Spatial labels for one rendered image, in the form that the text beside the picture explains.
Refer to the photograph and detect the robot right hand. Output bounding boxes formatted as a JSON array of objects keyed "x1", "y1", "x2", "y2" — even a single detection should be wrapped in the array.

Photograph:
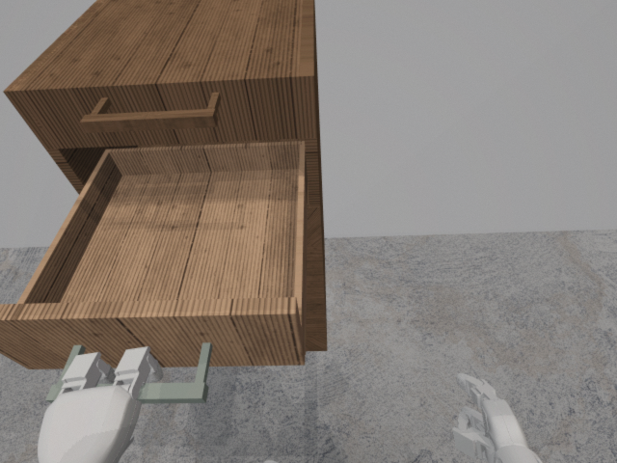
[{"x1": 452, "y1": 373, "x2": 529, "y2": 463}]

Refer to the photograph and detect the robot left hand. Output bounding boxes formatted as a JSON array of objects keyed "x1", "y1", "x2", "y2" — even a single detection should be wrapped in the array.
[{"x1": 38, "y1": 346, "x2": 163, "y2": 463}]

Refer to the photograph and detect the handle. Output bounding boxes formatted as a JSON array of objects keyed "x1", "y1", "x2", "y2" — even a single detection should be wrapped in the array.
[
  {"x1": 46, "y1": 342, "x2": 213, "y2": 404},
  {"x1": 80, "y1": 109, "x2": 218, "y2": 133}
]

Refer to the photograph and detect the drawer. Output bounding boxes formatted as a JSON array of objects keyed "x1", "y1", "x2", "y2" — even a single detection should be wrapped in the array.
[{"x1": 0, "y1": 141, "x2": 308, "y2": 369}]

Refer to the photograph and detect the cabinet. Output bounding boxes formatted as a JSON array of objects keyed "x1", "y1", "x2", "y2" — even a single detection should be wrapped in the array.
[{"x1": 3, "y1": 0, "x2": 327, "y2": 351}]

